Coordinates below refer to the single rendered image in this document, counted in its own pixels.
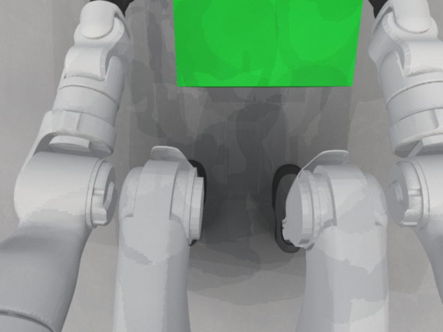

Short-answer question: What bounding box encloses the left robot hand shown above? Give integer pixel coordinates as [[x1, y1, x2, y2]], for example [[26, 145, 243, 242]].
[[90, 0, 134, 17]]

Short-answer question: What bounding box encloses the right robot hand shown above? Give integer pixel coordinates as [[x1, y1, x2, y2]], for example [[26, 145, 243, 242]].
[[368, 0, 387, 18]]

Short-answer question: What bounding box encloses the robot left upper arm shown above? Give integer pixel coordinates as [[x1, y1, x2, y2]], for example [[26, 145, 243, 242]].
[[0, 151, 118, 332]]

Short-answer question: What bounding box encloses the left robot forearm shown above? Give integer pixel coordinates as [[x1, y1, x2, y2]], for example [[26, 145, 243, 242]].
[[14, 0, 134, 218]]

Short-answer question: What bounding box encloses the left robot shin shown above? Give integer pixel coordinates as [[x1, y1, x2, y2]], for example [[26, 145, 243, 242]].
[[118, 146, 193, 240]]

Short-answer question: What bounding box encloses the right robot forearm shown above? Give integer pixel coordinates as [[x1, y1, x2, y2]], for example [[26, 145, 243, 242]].
[[368, 0, 443, 158]]

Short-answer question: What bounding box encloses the carton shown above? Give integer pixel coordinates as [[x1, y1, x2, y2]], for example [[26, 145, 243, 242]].
[[173, 0, 363, 87]]

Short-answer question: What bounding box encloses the robot right thigh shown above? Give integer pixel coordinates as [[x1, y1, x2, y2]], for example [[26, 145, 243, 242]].
[[289, 165, 389, 332]]

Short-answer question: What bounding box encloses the robot right upper arm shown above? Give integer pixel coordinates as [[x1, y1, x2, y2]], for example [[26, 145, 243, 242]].
[[386, 154, 443, 304]]

